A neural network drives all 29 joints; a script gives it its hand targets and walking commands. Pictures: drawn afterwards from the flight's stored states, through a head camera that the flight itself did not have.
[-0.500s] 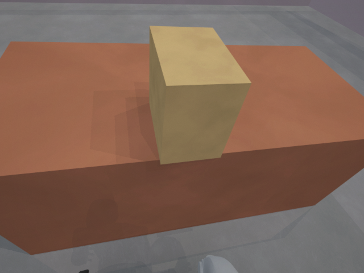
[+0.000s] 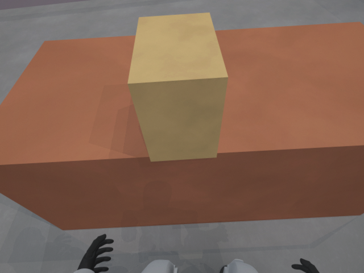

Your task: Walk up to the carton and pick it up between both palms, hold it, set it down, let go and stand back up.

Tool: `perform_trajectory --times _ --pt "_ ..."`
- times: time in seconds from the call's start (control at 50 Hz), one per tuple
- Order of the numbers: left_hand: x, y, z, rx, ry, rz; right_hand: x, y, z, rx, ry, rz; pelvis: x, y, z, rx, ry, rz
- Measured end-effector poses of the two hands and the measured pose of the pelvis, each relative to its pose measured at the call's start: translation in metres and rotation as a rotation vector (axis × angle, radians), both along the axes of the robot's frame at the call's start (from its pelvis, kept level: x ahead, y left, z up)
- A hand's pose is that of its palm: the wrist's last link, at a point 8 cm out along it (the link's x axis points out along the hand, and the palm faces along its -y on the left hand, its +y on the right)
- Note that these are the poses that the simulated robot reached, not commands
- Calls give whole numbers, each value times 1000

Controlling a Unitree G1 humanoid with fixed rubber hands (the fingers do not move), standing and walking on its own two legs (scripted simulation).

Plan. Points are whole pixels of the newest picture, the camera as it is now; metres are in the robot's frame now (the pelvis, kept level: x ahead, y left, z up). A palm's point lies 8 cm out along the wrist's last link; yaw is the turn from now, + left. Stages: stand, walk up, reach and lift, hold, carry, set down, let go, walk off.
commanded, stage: walk up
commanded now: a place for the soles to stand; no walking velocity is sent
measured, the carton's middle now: (179, 89) +0.57 +0.05 +0.07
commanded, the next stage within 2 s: none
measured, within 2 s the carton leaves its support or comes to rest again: neither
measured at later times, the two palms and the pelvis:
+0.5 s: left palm out of the picture +0.03 +0.23 -0.12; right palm out of the picture +0.06 -0.24 -0.11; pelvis -0.02 +0.00 +0.01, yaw +4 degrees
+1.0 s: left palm out of the picture +0.05 +0.23 -0.11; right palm out of the picture +0.05 -0.25 -0.10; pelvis -0.01 -0.01 +0.02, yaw +0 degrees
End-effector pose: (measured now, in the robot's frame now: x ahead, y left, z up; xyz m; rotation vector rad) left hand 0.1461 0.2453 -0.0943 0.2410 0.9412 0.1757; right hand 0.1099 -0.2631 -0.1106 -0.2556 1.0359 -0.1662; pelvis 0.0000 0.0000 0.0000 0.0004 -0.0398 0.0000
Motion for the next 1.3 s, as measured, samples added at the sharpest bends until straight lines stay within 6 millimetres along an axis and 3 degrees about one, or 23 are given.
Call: perform_trajectory --times 0.16,0.28,0.36,0.46,0.6,0.82,1.16,1.24,1.3 --pt "-55 30 -25 -1 59 50 -42 20 5 15 22 15 -27 14 -7 -7 -16 61" --pt "-91 36 -29 -37 141 66 -86 30 15 2 92 -43 -29 13 5 -21 -3 85" --pt "-106 26 -31 -49 169 67 -84 31 14 19 98 -26 -27 8 7 -8 12 79" --pt "-115 -1 -31 -73 184 72 -61 26 4 48 77 26 -24 -1 6 -27 8 63" --pt "-113 -17 -14 -82 190 58 -31 31 8 99 8 62 -15 -4 16 -5 21 51" --pt "-91 -14 -5 -55 141 27 -31 17 8 76 26 39 -12 -9 19 7 9 23" --pt "-100 -10 -13 -47 214 -36 -87 9 1 54 156 -47 -14 -3 19 11 -4 -28" --pt "-94 -3 -12 -21 225 -50 -104 3 -2 55 180 -80 -4 -8 17 16 0 -43" --pt "-79 -6 -9 0 223 -83 -126 -10 -4 50 239 -128 7 -18 17 17 -6 -63"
